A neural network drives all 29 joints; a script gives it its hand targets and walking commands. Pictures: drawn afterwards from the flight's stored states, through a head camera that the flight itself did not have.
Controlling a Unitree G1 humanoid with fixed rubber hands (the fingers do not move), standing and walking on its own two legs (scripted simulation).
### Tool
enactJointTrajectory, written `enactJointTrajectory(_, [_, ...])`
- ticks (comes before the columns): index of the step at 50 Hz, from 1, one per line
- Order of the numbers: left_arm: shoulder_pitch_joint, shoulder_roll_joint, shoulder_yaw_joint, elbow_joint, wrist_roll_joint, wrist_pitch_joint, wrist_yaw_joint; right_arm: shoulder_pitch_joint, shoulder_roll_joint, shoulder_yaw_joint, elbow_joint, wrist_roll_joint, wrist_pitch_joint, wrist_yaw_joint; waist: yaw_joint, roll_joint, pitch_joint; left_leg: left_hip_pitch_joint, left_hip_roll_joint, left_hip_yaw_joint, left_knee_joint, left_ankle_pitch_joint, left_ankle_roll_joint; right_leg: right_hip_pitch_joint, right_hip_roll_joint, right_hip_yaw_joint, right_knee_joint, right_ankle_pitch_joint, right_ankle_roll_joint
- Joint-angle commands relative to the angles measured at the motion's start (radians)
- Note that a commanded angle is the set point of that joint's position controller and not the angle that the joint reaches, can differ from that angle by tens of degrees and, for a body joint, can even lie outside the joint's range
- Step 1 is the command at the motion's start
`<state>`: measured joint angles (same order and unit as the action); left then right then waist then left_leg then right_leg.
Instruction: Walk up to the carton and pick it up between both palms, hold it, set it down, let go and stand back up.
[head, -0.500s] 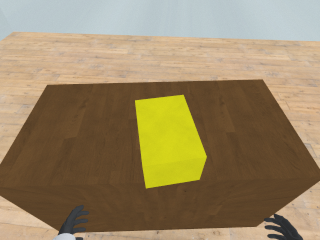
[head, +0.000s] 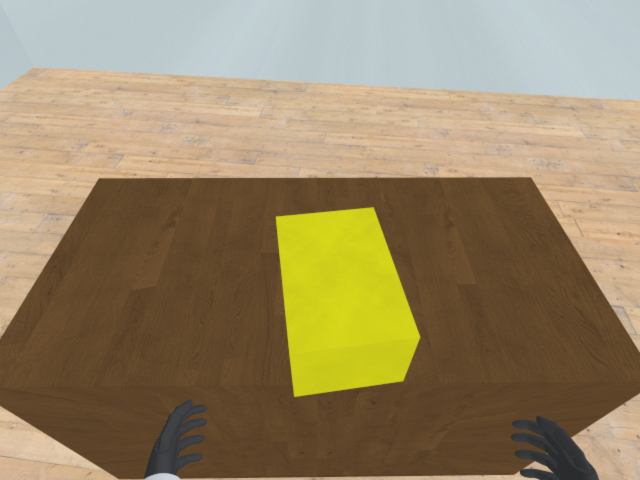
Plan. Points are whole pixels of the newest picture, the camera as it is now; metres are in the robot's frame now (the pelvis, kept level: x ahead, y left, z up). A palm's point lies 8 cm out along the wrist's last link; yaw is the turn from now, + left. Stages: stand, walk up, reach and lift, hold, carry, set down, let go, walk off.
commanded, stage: reach and lift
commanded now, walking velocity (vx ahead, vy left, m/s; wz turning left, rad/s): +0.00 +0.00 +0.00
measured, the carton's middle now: (336, 295) +0.43 +0.00 -0.07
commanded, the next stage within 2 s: none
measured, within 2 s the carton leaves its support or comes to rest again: neither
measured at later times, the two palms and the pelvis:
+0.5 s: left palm (179, 469) +0.16 +0.19 -0.02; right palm (545, 459) +0.17 -0.24 -0.03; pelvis +0.02 -0.01 +0.00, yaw +1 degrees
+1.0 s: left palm (205, 410) +0.21 +0.16 +0.02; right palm (538, 400) +0.22 -0.23 +0.02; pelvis -0.02 -0.02 +0.00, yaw +0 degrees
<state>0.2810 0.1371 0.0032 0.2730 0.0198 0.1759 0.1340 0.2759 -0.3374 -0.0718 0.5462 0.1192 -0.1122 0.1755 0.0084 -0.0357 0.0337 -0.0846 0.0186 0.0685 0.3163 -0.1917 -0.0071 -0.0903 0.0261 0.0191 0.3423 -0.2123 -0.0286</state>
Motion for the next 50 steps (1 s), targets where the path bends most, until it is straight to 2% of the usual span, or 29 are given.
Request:
enactJointTrajectory(1, [-0.065,0.041,0.021,-0.150,0.001,-0.101,0.014,-0.053,-0.124,-0.023,-0.108,0.037,-0.088,-0.017,0.002,0.018,-0.080,0.168,-0.015,-0.030,0.006,0.216,-0.022,-0.135,-0.017,-0.008,-0.085,0.217,-0.010])
enactJointTrajectory(3, [-0.017,0.041,0.025,-0.140,0.007,-0.132,0.013,-0.027,-0.124,-0.019,-0.106,0.043,-0.120,-0.026,-0.007,0.001,-0.086,0.201,-0.009,-0.044,0.006,0.254,-0.029,-0.118,-0.009,-0.007,-0.086,0.241,-0.013])
enactJointTrajectory(6, [0.035,0.012,0.009,-0.158,0.011,-0.172,0.018,0.002,-0.124,-0.005,-0.090,0.068,-0.157,-0.035,-0.013,0.028,-0.102,0.235,-0.011,-0.040,0.012,0.346,-0.040,-0.101,0.003,-0.020,-0.094,0.308,-0.018])
enactJointTrajectory(7, [0.028,0.015,0.022,-0.144,0.021,-0.186,0.016,-0.017,-0.118,0.008,-0.104,0.073,-0.172,-0.043,-0.001,0.003,-0.091,0.225,-0.012,-0.035,0.016,0.342,-0.032,-0.099,-0.003,-0.019,-0.085,0.332,-0.009])
enactJointTrajectory(8, [0.067,0.013,0.019,-0.117,0.013,-0.192,0.012,0.011,-0.126,0.002,-0.093,0.066,-0.179,-0.052,-0.009,-0.013,-0.086,0.241,-0.015,-0.040,0.013,0.364,-0.032,-0.081,0.002,-0.017,-0.090,0.376,-0.009])
enactJointTrajectory(10, [0.071,0.002,0.016,-0.158,0.003,-0.235,0.004,-0.002,-0.111,0.033,-0.124,0.078,-0.213,-0.058,0.006,-0.049,-0.088,0.212,-0.015,-0.042,0.020,0.395,-0.033,-0.053,-0.002,-0.008,-0.079,0.431,-0.002])
enactJointTrajectory(11, [0.094,-0.004,0.016,-0.136,0.006,-0.243,0.004,0.011,-0.098,0.054,-0.120,0.081,-0.218,-0.062,0.013,-0.036,-0.076,0.215,-0.020,-0.042,0.011,0.392,-0.027,-0.048,-0.005,-0.003,-0.088,0.442,-0.002])
enactJointTrajectory(13, [0.093,-0.001,0.021,-0.140,-0.003,-0.272,0.000,0.015,-0.084,0.067,-0.135,0.090,-0.233,-0.073,0.016,-0.064,-0.060,0.196,-0.027,-0.043,0.015,0.381,-0.023,-0.037,-0.007,0.008,-0.082,0.470,0.009])
enactJointTrajectory(15, [0.103,-0.006,0.006,-0.171,0.004,-0.300,0.001,0.045,-0.068,0.074,-0.151,0.094,-0.255,-0.073,0.012,-0.038,-0.065,0.197,-0.020,-0.040,0.016,0.383,-0.028,-0.050,-0.008,0.001,-0.084,0.438,0.000])
enactJointTrajectory(16, [0.117,0.003,0.019,-0.170,0.002,-0.309,-0.002,0.059,-0.068,0.076,-0.157,0.102,-0.261,-0.083,0.022,-0.022,-0.076,0.200,-0.027,-0.032,0.016,0.399,-0.031,-0.024,-0.009,0.006,-0.084,0.470,-0.004])
enactJointTrajectory(18, [0.109,-0.005,-0.008,-0.222,0.002,-0.335,0.011,0.064,-0.065,0.082,-0.150,0.118,-0.280,-0.078,0.015,0.015,-0.080,0.187,-0.022,-0.034,0.029,0.405,-0.037,-0.051,-0.006,0.000,-0.078,0.432,-0.011])
enactJointTrajectory(19, [0.132,-0.006,-0.019,-0.240,-0.009,-0.344,0.011,0.074,-0.064,0.070,-0.147,0.116,-0.285,-0.075,0.014,0.007,-0.069,0.209,-0.016,-0.038,0.027,0.400,-0.039,-0.061,-0.005,-0.005,-0.085,0.391,-0.014])
enactJointTrajectory(20, [0.139,-0.012,-0.019,-0.224,-0.003,-0.354,0.012,0.075,-0.067,0.067,-0.127,0.123,-0.297,-0.076,0.012,0.016,-0.058,0.209,-0.016,-0.037,0.032,0.416,-0.047,-0.064,-0.003,-0.006,-0.082,0.415,-0.016])
enactJointTrajectory(21, [0.125,-0.004,-0.025,-0.222,-0.009,-0.360,0.013,0.063,-0.048,0.073,-0.148,0.130,-0.299,-0.074,0.015,0.028,-0.061,0.199,-0.015,-0.035,0.045,0.390,-0.043,-0.083,-0.013,-0.002,-0.084,0.364,-0.020])
enactJointTrajectory(22, [0.121,-0.017,-0.036,-0.228,-0.025,-0.361,0.016,0.069,-0.047,0.080,-0.155,0.134,-0.300,-0.073,0.013,0.015,-0.045,0.199,-0.015,-0.029,0.036,0.354,-0.039,-0.092,-0.010,0.002,-0.099,0.307,-0.021])
enactJointTrajectory(23, [0.116,-0.025,-0.045,-0.245,-0.030,-0.372,0.017,0.064,-0.045,0.076,-0.182,0.133,-0.309,-0.074,0.014,-0.002,-0.065,0.197,-0.016,-0.033,0.044,0.359,-0.036,-0.091,-0.010,-0.001,-0.091,0.328,-0.014])
enactJointTrajectory(28, [0.110,-0.040,-0.077,-0.245,-0.019,-0.389,0.033,0.057,-0.033,0.082,-0.226,0.137,-0.312,-0.070,0.035,-0.005,-0.013,0.150,-0.012,-0.025,0.031,0.279,-0.024,-0.119,-0.006,-0.003,-0.083,0.208,-0.022])
enactJointTrajectory(31, [0.036,-0.041,-0.109,-0.264,-0.055,-0.405,0.040,0.031,-0.018,0.081,-0.274,0.124,-0.306,-0.072,0.020,-0.047,-0.025,0.108,-0.019,-0.020,0.025,0.182,-0.006,-0.146,-0.015,0.013,-0.079,0.120,-0.010])
enactJointTrajectory(32, [0.035,-0.057,-0.119,-0.287,-0.057,-0.398,0.046,0.028,-0.023,0.079,-0.288,0.128,-0.300,-0.073,0.020,-0.043,-0.022,0.102,-0.012,-0.028,0.016,0.188,-0.008,-0.137,-0.012,0.011,-0.082,0.128,-0.014])
enactJointTrajectory(33, [0.059,-0.059,-0.097,-0.235,-0.033,-0.395,0.045,0.042,-0.011,0.095,-0.276,0.129,-0.297,-0.075,0.034,-0.039,-0.011,0.109,-0.012,-0.020,0.016,0.156,-0.004,-0.131,-0.020,0.019,-0.084,0.100,-0.018])
enactJointTrajectory(34, [-0.004,-0.047,-0.099,-0.248,-0.031,-0.388,0.054,0.003,-0.003,0.090,-0.275,0.122,-0.285,-0.074,0.038,-0.021,-0.020,0.089,-0.011,-0.028,0.010,0.101,-0.004,-0.139,-0.025,0.034,-0.093,0.020,-0.025])
enactJointTrajectory(35, [-0.026,-0.049,-0.096,-0.238,-0.026,-0.375,0.061,-0.017,-0.012,0.070,-0.270,0.111,-0.272,-0.077,0.032,-0.035,-0.024,0.084,-0.005,-0.035,-0.004,0.077,-0.001,-0.142,-0.016,0.024,-0.087,-0.014,-0.025])
enactJointTrajectory(36, [-0.057,-0.039,-0.077,-0.239,-0.025,-0.359,0.071,-0.039,-0.025,0.065,-0.274,0.112,-0.257,-0.081,0.049,-0.018,-0.007,0.077,-0.007,-0.021,-0.013,0.065,0.001,-0.134,-0.019,0.030,-0.093,-0.030,-0.026])
enactJointTrajectory(37, [-0.085,-0.047,-0.086,-0.221,-0.026,-0.341,0.072,-0.079,-0.014,0.064,-0.281,0.111,-0.243,-0.088,0.047,-0.034,0.017,0.060,-0.007,-0.024,-0.013,0.040,0.001,-0.153,-0.029,0.036,-0.100,-0.054,-0.019])
enactJointTrajectory(40, [-0.186,-0.056,-0.083,-0.237,-0.041,-0.283,0.095,-0.196,-0.011,0.056,-0.320,0.116,-0.194,-0.100,0.058,-0.019,-0.002,0.051,-0.002,-0.029,-0.024,-0.027,0.006,-0.154,-0.027,0.047,-0.098,-0.129,-0.028])
enactJointTrajectory(43, [-0.213,-0.065,-0.073,-0.258,-0.037,-0.217,0.099,-0.217,-0.009,0.048,-0.307,0.126,-0.141,-0.120,0.044,-0.008,-0.020,0.064,-0.001,-0.029,-0.039,-0.024,0.008,-0.112,-0.038,0.054,-0.098,-0.090,-0.022])
enactJointTrajectory(45, [-0.261,-0.064,-0.065,-0.274,-0.055,-0.187,0.098,-0.275,-0.031,0.050,-0.333,0.130,-0.113,-0.122,0.037,-0.039,-0.059,0.073,0.002,-0.026,-0.040,-0.002,0.011,-0.105,-0.026,0.044,-0.092,-0.065,-0.014])
enactJointTrajectory(47, [-0.270,-0.082,-0.049,-0.257,-0.037,-0.155,0.094,-0.301,-0.018,0.071,-0.296,0.142,-0.088,-0.123,0.047,-0.005,-0.064,0.081,-0.002,-0.025,-0.041,0.018,0.010,-0.102,-0.026,0.043,-0.094,-0.039,-0.020])
enactJointTrajectory(50, [-0.322,-0.067,-0.019,-0.285,-0.019,-0.116,0.089,-0.348,-0.022,0.083,-0.314,0.142,-0.063,-0.134,0.054,-0.009,-0.097,0.083,-0.005,-0.021,-0.046,0.062,0.012,-0.070,-0.024,0.048,-0.093,0.013,-0.007])
